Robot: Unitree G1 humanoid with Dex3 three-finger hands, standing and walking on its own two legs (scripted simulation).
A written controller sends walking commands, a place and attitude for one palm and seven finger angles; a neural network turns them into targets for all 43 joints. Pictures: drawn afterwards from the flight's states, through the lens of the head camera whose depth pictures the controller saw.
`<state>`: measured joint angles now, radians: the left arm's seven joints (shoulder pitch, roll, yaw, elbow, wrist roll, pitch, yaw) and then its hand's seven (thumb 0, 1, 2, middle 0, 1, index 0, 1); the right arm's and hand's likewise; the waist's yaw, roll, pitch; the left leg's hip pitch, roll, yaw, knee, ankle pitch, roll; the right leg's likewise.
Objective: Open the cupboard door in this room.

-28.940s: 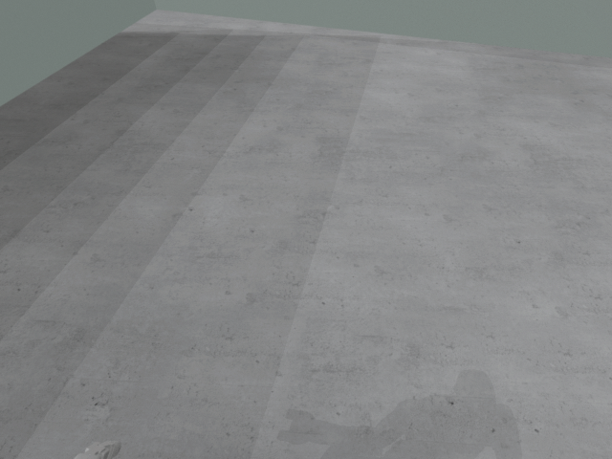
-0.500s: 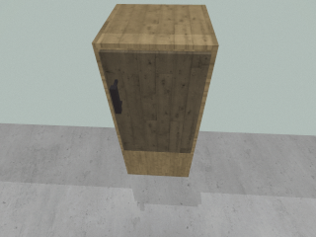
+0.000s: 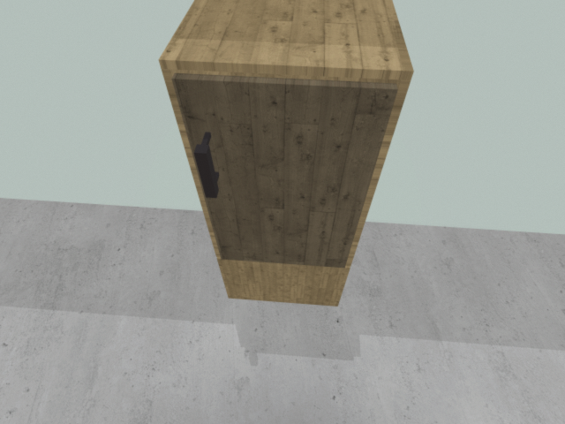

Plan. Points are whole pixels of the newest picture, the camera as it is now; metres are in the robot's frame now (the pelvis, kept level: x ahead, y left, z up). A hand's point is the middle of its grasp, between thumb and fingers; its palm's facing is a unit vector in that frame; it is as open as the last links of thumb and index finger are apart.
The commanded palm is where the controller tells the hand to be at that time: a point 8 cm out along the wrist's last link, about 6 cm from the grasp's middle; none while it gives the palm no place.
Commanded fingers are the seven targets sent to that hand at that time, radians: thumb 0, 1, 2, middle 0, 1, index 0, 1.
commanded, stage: come to a stop and stand still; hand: left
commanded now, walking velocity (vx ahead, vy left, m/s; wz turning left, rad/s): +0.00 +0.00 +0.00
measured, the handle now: (209, 165) +0.57 +0.19 -0.01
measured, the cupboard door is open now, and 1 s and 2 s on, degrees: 0 0 0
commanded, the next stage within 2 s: look again from close up in 1.74 s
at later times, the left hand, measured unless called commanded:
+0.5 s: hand out of the picture -0.07 +0.24 -0.17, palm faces +0.04 -0.97 -0.24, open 7.4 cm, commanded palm none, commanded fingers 0.00 0.90 0.90 -0.20 -0.30 -0.20 -0.30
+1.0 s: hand out of the picture -0.14 +0.19 -0.18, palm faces +0.07 -0.99 -0.13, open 7.4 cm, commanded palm none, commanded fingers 0.00 0.90 0.90 -0.20 -0.30 -0.20 -0.30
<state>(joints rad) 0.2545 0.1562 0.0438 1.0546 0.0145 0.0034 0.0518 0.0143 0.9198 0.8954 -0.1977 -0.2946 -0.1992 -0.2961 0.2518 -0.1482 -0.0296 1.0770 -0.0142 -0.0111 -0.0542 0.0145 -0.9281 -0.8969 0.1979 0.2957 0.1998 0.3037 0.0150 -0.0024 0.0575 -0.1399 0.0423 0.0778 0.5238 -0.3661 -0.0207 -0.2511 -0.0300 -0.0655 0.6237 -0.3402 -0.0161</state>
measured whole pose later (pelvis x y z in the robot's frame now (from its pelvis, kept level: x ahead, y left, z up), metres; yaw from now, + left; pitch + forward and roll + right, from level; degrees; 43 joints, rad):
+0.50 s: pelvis -0.08 +0.04 +0.00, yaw +1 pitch -2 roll -1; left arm 0.33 0.21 0.01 0.99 0.03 0.02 0.02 0.01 0.90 0.90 -0.20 -0.29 -0.20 -0.30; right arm 0.25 -0.19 -0.01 0.95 -0.03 0.01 0.00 0.00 -0.90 -0.90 0.20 0.30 0.20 0.30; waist 0.01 0.01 -0.02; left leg -0.28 -0.02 0.06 0.51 -0.20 0.06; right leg -0.26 -0.05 -0.04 0.51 -0.24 0.01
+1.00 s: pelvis -0.11 +0.04 +0.00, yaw +1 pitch -2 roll -1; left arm 0.37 0.11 0.01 1.06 0.03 0.00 0.02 0.01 0.90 0.90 -0.20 -0.29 -0.20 -0.30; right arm 0.34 -0.13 -0.01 1.08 -0.02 0.01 -0.01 0.00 -0.90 -0.90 0.20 0.30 0.20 0.30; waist 0.00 0.00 0.00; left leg -0.34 -0.02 0.05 0.52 -0.21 0.05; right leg -0.32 -0.01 0.01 0.53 -0.26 0.00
